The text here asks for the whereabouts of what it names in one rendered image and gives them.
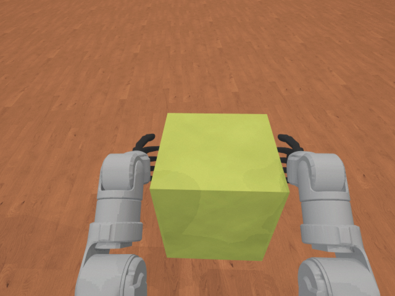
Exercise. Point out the left robot hand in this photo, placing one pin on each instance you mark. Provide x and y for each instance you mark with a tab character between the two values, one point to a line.
140	147

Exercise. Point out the robot left upper arm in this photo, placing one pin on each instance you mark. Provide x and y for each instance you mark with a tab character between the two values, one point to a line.
113	275

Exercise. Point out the robot right upper arm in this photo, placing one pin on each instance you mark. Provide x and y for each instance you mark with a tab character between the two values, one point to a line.
318	276

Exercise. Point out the carton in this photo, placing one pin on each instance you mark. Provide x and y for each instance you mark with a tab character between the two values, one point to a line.
218	186

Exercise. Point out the left robot forearm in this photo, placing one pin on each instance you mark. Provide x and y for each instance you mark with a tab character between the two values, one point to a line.
118	209

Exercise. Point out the right robot forearm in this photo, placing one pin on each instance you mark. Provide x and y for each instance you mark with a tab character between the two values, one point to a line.
326	209

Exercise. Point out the right robot hand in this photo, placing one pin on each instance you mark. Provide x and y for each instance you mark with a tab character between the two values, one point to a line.
293	144

